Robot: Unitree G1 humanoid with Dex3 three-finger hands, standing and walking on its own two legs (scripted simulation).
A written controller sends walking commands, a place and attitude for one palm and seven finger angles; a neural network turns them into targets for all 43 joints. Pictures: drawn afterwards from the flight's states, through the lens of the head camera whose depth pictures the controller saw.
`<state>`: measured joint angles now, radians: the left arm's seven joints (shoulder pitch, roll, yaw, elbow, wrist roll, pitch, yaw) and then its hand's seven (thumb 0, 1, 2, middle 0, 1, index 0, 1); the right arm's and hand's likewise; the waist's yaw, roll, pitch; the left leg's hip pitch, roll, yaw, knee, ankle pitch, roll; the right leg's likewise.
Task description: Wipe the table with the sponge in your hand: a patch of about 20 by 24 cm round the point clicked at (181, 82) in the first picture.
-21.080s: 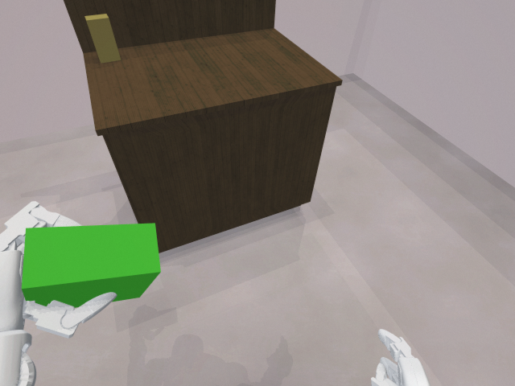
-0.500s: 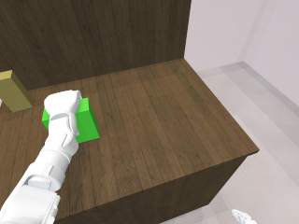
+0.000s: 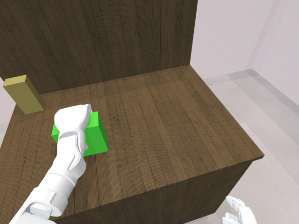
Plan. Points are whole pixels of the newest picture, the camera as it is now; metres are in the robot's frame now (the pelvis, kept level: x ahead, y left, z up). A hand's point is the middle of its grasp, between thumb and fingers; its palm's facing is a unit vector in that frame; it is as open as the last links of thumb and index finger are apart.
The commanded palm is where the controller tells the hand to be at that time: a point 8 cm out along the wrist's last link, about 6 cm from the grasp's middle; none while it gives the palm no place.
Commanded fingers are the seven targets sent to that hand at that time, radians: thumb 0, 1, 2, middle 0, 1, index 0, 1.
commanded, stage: wipe back along the middle lane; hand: left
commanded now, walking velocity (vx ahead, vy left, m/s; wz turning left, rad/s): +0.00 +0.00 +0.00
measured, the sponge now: (85, 140) +0.35 +0.24 +0.02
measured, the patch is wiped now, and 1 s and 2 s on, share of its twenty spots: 0.60 0.70 0.90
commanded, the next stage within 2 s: slide across to the third lane in 0.74 s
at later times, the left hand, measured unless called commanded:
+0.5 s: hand (82, 141) +0.31 +0.22 +0.07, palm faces +0.02 -0.05 -1.00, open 10.3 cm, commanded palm +0.27 +0.20 +0.10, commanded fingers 0.00 0.10 1.30 -1.20 -1.60 -1.20 -1.60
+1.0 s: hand (87, 153) +0.28 +0.20 +0.07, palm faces +0.02 -0.07 -1.00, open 10.3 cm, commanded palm +0.25 +0.17 +0.12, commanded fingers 0.00 0.10 1.30 -1.20 -1.60 -1.20 -1.60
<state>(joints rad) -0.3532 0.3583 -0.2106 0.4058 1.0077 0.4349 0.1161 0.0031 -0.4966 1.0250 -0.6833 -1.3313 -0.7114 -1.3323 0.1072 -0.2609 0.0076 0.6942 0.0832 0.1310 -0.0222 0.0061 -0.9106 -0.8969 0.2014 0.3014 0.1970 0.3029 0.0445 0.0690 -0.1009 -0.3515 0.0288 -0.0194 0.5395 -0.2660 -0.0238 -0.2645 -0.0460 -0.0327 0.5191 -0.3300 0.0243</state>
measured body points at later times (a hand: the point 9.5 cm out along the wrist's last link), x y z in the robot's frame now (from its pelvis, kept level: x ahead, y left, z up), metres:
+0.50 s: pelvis +0.00 -0.01 +0.00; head -0.02 -0.04 +0.45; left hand +0.31 +0.22 +0.12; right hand +0.21 -0.23 -0.09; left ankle +0.00 +0.14 -0.73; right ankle -0.04 -0.14 -0.73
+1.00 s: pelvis -0.02 -0.02 +0.00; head -0.04 -0.06 +0.45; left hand +0.27 +0.19 +0.12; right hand +0.21 -0.23 -0.09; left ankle +0.00 +0.14 -0.73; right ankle -0.04 -0.14 -0.73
